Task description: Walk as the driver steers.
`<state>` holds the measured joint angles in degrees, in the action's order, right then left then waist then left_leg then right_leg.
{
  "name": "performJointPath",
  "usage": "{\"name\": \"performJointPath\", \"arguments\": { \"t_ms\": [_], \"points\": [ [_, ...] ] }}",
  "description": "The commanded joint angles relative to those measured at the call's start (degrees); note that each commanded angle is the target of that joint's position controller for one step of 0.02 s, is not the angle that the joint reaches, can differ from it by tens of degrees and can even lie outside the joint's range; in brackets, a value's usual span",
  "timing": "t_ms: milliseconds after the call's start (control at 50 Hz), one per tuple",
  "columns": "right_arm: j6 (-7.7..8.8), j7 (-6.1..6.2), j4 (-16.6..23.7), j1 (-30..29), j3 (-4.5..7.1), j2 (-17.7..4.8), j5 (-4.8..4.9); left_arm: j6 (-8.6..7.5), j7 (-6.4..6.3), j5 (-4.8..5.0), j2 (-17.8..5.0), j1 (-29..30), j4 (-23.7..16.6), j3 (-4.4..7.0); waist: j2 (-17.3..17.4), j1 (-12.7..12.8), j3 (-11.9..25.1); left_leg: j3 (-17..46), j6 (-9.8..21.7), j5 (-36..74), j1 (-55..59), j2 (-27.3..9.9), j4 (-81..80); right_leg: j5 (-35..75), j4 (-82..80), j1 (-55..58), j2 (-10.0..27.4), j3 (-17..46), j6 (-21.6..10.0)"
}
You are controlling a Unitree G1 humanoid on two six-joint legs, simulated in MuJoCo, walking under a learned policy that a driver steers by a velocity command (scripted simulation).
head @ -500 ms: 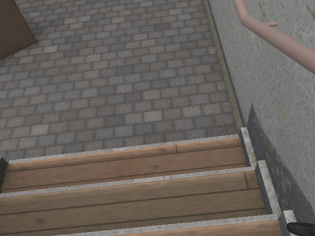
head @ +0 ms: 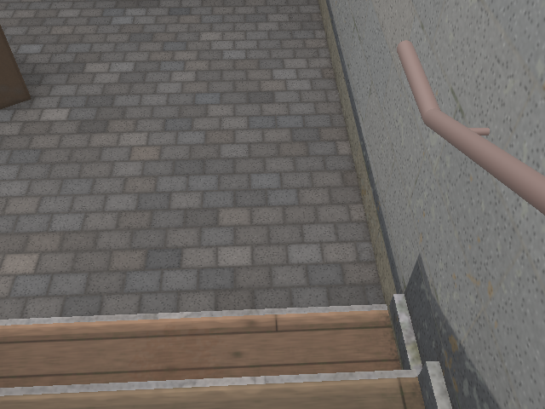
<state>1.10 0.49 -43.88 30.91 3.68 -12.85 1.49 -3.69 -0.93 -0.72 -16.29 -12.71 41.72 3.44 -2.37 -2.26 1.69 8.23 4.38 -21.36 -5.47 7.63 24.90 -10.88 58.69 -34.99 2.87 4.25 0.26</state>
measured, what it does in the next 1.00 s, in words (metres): goes down: right foot 0.16 m lower, then left foot 0.16 m lower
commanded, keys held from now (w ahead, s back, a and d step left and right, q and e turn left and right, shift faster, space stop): w+q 0.30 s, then w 0.36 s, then w+e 0.34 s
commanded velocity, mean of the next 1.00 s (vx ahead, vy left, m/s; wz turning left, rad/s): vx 0.49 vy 0.00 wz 0.17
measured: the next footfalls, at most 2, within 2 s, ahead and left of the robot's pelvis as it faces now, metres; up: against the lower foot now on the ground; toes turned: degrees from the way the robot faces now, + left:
right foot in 0.26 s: +0.28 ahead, -0.13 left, -0.16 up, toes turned +14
left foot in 0.82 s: +0.57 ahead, +0.20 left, -0.32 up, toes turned +10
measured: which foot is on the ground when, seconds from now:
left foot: down 0.00-0.26, up 0.28-0.80, down 0.82-1.00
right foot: up 0.00-0.24, down 0.26-0.82, up 0.84-1.00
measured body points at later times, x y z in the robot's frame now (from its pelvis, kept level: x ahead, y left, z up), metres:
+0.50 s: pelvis +0.28 -0.03 -0.16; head +0.27 -0.06 +0.29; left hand +0.16 +0.19 -0.29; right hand +0.42 -0.27 -0.29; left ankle +0.31 +0.16 -0.78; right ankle +0.24 -0.14 -0.89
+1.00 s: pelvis +0.54 +0.11 -0.32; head +0.54 +0.12 +0.13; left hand +0.50 +0.36 -0.47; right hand +0.61 -0.12 -0.46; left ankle +0.53 +0.19 -1.05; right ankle +0.50 -0.08 -0.88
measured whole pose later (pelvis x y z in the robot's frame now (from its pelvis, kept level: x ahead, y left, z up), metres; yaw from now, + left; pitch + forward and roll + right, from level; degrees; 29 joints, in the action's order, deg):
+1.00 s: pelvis +0.54 +0.11 -0.32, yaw +6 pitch +1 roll +0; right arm 4.2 -2.9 -52.1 19.9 1.6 -9.5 -0.3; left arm -0.1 -3.8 2.6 -12.8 -23.2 52.5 3.6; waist -2.0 1.7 1.9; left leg -4.7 2.8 -19.7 -19.1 1.0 37.7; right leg -18.9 92.6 -38.5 1.2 8.0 -1.6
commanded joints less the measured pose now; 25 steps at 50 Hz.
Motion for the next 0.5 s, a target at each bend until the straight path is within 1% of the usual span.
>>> {"name": "performJointPath", "arguments": {
  "t_ms": [20, 40, 60, 80, 100, 120, 140, 160, 180, 200, 220, 240, 260, 280, 300, 320, 340, 360, 380, 400, 420, 440, 460, 480, 500],
  "points": [
    [1.37, 2.00, 3.4, -0.7, 1.84, -6.9, 0.69, -1.64, 1.56, -1.27, -3.6, 7.8, -5.8, 0.62, 6.7, 0.1, -3.6, 13.0, 9.5, 25.0, 1.2, -12.0, 1.3, 22.1, -10.8, -11.8, 3.0, 3.6, -0.6],
    [1.26, 2.53, 2.1, 2.7, 1.61, -5.0, 0.84, -2.01, 2.35, -1.76, -1.7, 11.7, -6.9, -0.47, 5.1, -2.3, -3.1, 13.6, 8.9, 21.3, 3.1, -11.1, 4.5, 28.1, -16.6, -13.2, 1.8, 2.9, -1.9],
    [0.46, 3.29, 0.6, 2.1, 1.31, -4.2, 0.61, -2.31, 2.91, -3.55, 0.2, 13.5, -7.9, -1.47, 2.7, -2.8, -4.9, 10.5, 7.0, 9.5, -5.7, -6.6, 5.6, 38.1, -28.7, -4.3, 0.0, 1.7, -2.7],
    [-0.06, 3.02, 0.9, 1.1, 1.19, -5.1, 1.52, -2.51, 3.58, -4.03, 1.7, 14.8, -7.9, -1.61, 0.3, -4.0, -5.3, 9.5, 6.0, 6.0, -16.4, -5.1, 5.7, 43.8, -32.1, 7.8, -4.1, -2.7, -2.8],
    [0.05, 2.71, -0.3, 1.9, 1.76, -8.0, 1.80, -2.24, 3.59, -3.02, 3.2, 15.9, -8.9, -1.69, 2.7, -4.8, -5.9, 11.8, 6.7, 5.3, -21.1, -5.9, 5.7, 43.4, -30.6, 13.6, -5.6, -3.4, -2.6],
    [-0.09, 2.94, -1.4, 2.7, 1.33, -8.1, 1.06, -2.15, 2.60, -1.93, 2.0, 15.0, -10.6, -1.17, 4.6, -4.0, -6.2, 13.9, 6.8, 5.1, -24.1, -5.6, 7.2, 40.4, -28.9, 17.1, -6.1, -2.3, -1.7],
    [-0.30, 2.93, -1.9, 2.2, 1.03, -6.5, 1.06, -2.11, 1.67, -0.88, 0.9, 13.0, -11.5, -0.78, 8.6, -2.9, -6.1, 15.2, 6.5, 6.3, -21.3, -4.7, 10.1, 37.0, -30.4, 17.9, -5.6, 0.3, -1.5],
    [-0.76, 3.19, -2.1, 1.7, 0.61, -5.2, 0.47, -1.70, 0.41, -0.24, -1.0, 10.9, -11.3, 0.05, 10.2, -2.2, -5.5, 16.2, 5.7, 8.9, -16.7, -3.8, 13.8, 33.5, -32.7, 17.2, -5.2, 2.1, -0.8],
    [-1.05, 3.69, -2.5, 1.2, 0.55, -4.7, 0.71, -1.22, -0.32, 0.80, -1.9, 9.1, -11.2, 0.71, 11.6, -1.4, -5.6, 17.0, 4.9, 10.5, -11.1, -4.2, 17.0, 31.9, -36.9, 16.1, -2.9, 5.0, -0.5],
    [-1.00, 3.90, -2.9, 1.1, 0.82, -5.0, 0.87, -0.97, -0.75, 1.31, -3.6, 5.8, -9.8, 1.51, 11.7, -0.1, -4.4, 16.9, 4.1, 9.4, -7.2, -3.9, 23.1, 33.8, -41.2, 17.8, -0.2, 6.3, -0.5],
    [-0.86, 3.88, -3.7, -0.6, 0.88, -5.8, 0.79, -0.40, -1.29, 1.85, -4.4, -1.5, -7.5, 2.34, 8.7, 3.8, -2.7, 14.5, 3.1, 10.0, -7.1, -2.5, 31.5, 37.9, -45.4, 24.3, 1.5, 4.9, -0.2],
    [-1.19, 3.47, -4.0, -3.0, 0.60, -6.0, 0.46, 0.02, -1.21, 2.12, -4.9, -13.3, -3.7, 3.20, 8.5, 10.2, 0.0, 11.7, 1.4, 11.0, -11.6, -1.6, 42.0, 37.1, -44.9, 36.6, 3.5, 3.2, -0.2],
    [-0.89, 2.53, -5.4, -2.1, 0.04, -2.3, 1.13, 0.37, -0.62, 1.77, -4.8, -26.8, 0.6, 3.16, 2.2, 15.5, 5.8, 9.5, -1.4, -8.9, -27.0, 2.8, 62.8, 37.5, -33.7, 57.6, 8.3, 6.9, -1.8],
    [0.87, 0.77, -6.1, 6.4, -0.68, 1.6, 1.71, 0.37, 1.49, -0.20, -6.1, -30.9, 2.5, 1.97, -14.2, 12.8, 12.0, 11.9, -2.0, -33.5, -43.3, 5.9, 88.0, 49.3, -11.7, 72.1, 12.6, 7.6, -3.9],
    [2.37, 0.29, -6.1, 14.9, -0.82, -0.1, 3.82, 1.43, 2.17, -0.03, -9.4, -27.5, 3.4, 2.73, -25.2, 6.6, 14.9, 12.8, -2.2, -28.9, -50.1, 2.1, 96.5, 42.2, -16.1, 67.9, 16.3, 19.3, -5.4],
    [2.43, 1.09, -4.1, 15.3, -0.13, -3.1, 5.44, 2.12, 2.14, 1.68, -13.4, -23.5, 4.3, 4.25, -24.4, 2.5, 13.2, 7.4, -3.7, -19.3, -51.8, -0.2, 97.9, 10.8, -31.7, 58.1, 25.0, 34.4, -15.1],
    [0.34, 2.57, -3.0, 5.1, 1.02, -5.8, 3.98, 2.32, 1.83, 2.15, -5.0, -16.0, 4.5, 1.91, -1.2, 0.8, 1.3, 1.0, -3.1, -5.6, -51.6, -5.9, 86.5, -21.0, -44.8, 42.3, 19.5, 33.5, -14.2],
    [-1.08, 3.49, -1.9, -1.0, 1.26, -6.0, 3.68, 1.09, 1.41, 1.20, -3.8, -10.4, 5.0, 1.32, -0.9, -0.1, -4.8, 3.2, -2.0, 0.9, -49.2, -7.9, 84.2, -22.8, -46.6, 30.1, 22.4, 36.2, -16.6],
    [-1.89, 3.76, -1.7, -2.9, 1.01, -5.3, 2.59, 0.03, 1.98, 1.40, -1.3, -6.8, 5.2, 0.31, 2.3, -1.1, -8.5, 5.3, -1.4, 2.3, -46.4, -9.9, 81.7, -15.5, -45.2, 21.0, 20.0, 33.6, -16.5],
    [-1.28, 3.51, -2.8, -2.3, 2.04, -7.5, 3.07, -1.36, 1.79, 1.59, 2.8, -5.0, 5.4, -0.79, 2.2, -2.1, -9.3, 10.6, -0.2, 12.2, -42.9, -10.7, 68.7, -7.8, -43.1, 17.4, 13.9, 23.6, -12.5],
    [-0.62, 3.11, -3.3, -1.4, 1.97, -5.5, 2.90, -2.18, 1.84, 1.24, 3.6, -5.5, 7.4, -1.01, -1.1, -3.3, -8.6, 9.3, 0.3, 14.4, -41.6, -12.2, 63.0, -2.9, -41.2, 16.1, 10.7, 18.8, -10.0],
    [0.21, 2.86, -2.1, -4.1, 1.96, -5.5, 1.42, -2.83, 1.02, 1.42, 3.4, -6.0, 8.4, -1.37, -2.6, -3.1, -10.0, 6.1, -1.1, 20.1, -38.9, -13.1, 50.7, 7.3, -41.2, 12.7, 6.8, 11.2, -9.3],
    [0.88, 2.50, 1.2, -10.4, 1.37, -3.1, 0.01, -2.76, -0.29, 1.08, 3.5, -8.5, 10.7, -1.65, -5.4, -0.9, -9.6, 2.8, -1.8, 23.8, -39.6, -13.3, 43.3, 20.0, -39.8, 13.8, 5.9, 8.9, -9.2],
    [1.15, 1.74, 2.7, -13.1, 0.06, -0.3, -1.01, -2.77, -1.61, 1.18, 2.1, -12.5, 12.9, -1.23, -6.3, 0.2, -8.5, 0.0, -2.3, 27.1, -41.1, -13.6, 38.0, 30.3, -37.7, 17.0, 5.9, 8.0, -8.7],
    [1.16, 1.08, 5.4, -16.9, -1.04, 1.8, -0.92, -2.36, -1.62, 0.47, 1.3, -14.2, 14.1, -1.14, -8.1, 1.6, -6.7, -2.5, -2.9, 28.6, -42.0, -14.0, 36.7, 35.6, -37.6, 19.2, 7.0, 7.8, -9.8]
  ]
}}
Keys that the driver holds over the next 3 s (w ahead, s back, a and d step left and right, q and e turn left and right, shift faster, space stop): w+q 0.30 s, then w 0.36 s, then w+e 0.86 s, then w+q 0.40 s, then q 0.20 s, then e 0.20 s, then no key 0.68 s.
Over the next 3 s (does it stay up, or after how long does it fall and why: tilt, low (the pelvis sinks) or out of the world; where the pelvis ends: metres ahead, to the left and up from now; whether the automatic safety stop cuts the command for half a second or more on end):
stays up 1.37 0.11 -0.63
